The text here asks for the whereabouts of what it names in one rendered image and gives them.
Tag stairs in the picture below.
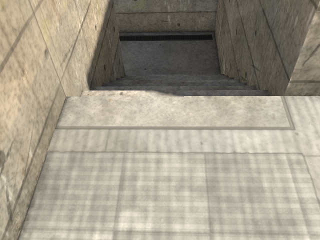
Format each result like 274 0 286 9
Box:
80 74 269 97

